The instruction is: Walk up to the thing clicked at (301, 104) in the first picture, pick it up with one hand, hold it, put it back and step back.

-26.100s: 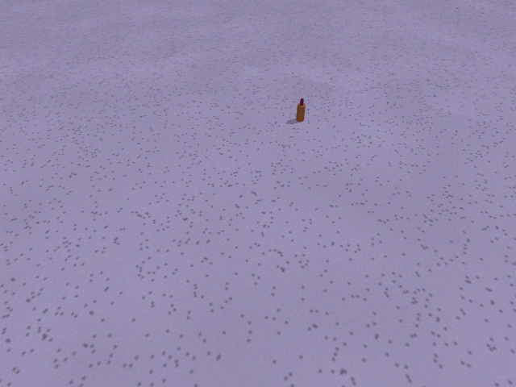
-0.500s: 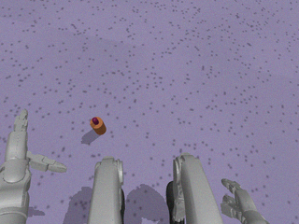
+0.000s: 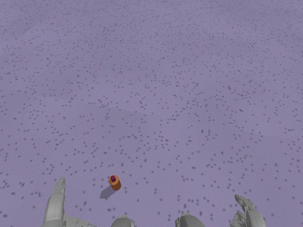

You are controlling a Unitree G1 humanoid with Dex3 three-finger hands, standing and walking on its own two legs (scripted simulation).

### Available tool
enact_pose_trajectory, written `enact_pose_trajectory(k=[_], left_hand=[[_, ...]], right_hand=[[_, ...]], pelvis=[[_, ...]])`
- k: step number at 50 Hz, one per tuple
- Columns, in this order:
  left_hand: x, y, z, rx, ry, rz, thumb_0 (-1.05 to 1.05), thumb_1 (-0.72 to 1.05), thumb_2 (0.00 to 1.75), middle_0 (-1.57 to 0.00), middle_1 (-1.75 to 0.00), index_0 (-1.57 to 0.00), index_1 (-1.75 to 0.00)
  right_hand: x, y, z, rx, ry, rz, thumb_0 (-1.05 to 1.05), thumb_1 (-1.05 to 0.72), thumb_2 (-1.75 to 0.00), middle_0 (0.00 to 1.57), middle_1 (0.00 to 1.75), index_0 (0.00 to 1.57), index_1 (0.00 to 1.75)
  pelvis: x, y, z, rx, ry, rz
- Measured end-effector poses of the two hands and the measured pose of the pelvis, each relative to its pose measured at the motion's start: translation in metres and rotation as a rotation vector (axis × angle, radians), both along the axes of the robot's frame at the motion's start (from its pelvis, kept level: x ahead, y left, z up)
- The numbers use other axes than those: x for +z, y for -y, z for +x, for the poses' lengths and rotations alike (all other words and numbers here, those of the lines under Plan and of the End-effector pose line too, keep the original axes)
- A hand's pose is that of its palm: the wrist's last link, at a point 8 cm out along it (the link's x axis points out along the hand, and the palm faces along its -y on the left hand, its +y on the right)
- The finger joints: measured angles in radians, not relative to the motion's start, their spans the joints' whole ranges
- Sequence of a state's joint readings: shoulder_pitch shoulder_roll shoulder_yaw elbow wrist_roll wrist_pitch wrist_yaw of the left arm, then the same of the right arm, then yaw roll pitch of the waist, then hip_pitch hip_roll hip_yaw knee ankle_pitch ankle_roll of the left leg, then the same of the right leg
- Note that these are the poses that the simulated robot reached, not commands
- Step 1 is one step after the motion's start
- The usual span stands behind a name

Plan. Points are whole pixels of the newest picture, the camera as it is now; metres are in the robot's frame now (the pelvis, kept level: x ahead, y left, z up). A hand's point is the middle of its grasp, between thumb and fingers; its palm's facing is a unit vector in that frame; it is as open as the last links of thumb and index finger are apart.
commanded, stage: home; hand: left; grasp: from the side
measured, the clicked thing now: (114, 181) +0.43 +0.20 -0.60
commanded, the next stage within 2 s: stand in 1.84 s
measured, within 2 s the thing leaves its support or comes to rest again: neither
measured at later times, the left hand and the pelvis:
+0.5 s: hand (76, 221) +0.18 +0.19 -0.02, palm faces +0.12 -0.95 -0.29, open 17.6 cm; pelvis +0.01 +0.00 +0.04, yaw +1 degrees
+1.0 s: hand (79, 226) +0.17 +0.18 -0.02, palm faces +0.11 -0.95 -0.29, open 17.5 cm; pelvis +0.00 +0.00 +0.04, yaw +1 degrees
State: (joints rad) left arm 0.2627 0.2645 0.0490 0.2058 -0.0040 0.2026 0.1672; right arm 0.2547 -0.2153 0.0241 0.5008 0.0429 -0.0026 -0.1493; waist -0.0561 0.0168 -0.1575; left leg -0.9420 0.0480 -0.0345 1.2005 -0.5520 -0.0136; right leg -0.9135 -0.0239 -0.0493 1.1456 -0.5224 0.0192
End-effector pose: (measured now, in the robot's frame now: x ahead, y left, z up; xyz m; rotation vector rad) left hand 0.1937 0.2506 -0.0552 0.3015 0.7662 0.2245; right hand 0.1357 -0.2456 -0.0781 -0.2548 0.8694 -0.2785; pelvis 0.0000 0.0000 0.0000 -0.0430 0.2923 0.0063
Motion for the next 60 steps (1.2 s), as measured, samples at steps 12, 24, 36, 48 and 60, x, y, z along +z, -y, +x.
enact_pose_trajectory(k=[12, 24, 36, 48, 60], left_hand=[[0.067, 0.018, -0.023, -0.009, 0.066, -0.039, -0.01, -0.57, 0.04, -0.05, -0.05, -0.05, -0.05], [0.066, 0.019, -0.037, 0.019, 0.036, -0.056, -0.01, -0.56, 0.05, -0.05, -0.05, -0.05, -0.05], [0.069, 0.025, -0.038, 0.006, 0.043, -0.059, -0.01, -0.56, 0.05, -0.05, -0.05, -0.05, -0.05], [0.068, 0.027, -0.046, 0.004, 0.037, -0.060, -0.01, -0.54, 0.06, -0.05, -0.06, -0.05, -0.06], [0.069, 0.026, -0.046, 0.006, 0.046, -0.063, -0.01, -0.53, 0.06, -0.05, -0.06, -0.05, -0.06]], right_hand=[[0.048, -0.016, 0.027, 0.015, 0.168, 0.015, 0.01, -0.90, -0.90, 0.20, 0.30, 0.20, 0.30], [0.060, -0.016, 0.038, 0.077, 0.212, -0.006, 0.01, -0.90, -0.90, 0.21, 0.30, 0.20, 0.30], [0.056, -0.009, 0.018, 0.055, 0.184, -0.002, 0.01, -0.90, -0.90, 0.20, 0.30, 0.20, 0.30], [0.055, -0.006, 0.010, 0.056, 0.182, -0.001, 0.01, -0.90, -0.90, 0.20, 0.30, 0.20, 0.30], [0.058, -0.008, 0.015, 0.066, 0.202, -0.004, 0.01, -0.90, -0.90, 0.20, 0.30, 0.20, 0.30]], pelvis=[[0.035, -0.006, 0.018, 0.003, 0.115, 0.003], [0.040, -0.003, 0.014, 0.013, 0.149, 0.007], [0.043, 0.001, 0.009, 0.010, 0.168, 0.011], [0.044, 0.003, 0.002, 0.008, 0.175, 0.014], [0.044, 0.002, 0.002, 0.007, 0.174, 0.014]])
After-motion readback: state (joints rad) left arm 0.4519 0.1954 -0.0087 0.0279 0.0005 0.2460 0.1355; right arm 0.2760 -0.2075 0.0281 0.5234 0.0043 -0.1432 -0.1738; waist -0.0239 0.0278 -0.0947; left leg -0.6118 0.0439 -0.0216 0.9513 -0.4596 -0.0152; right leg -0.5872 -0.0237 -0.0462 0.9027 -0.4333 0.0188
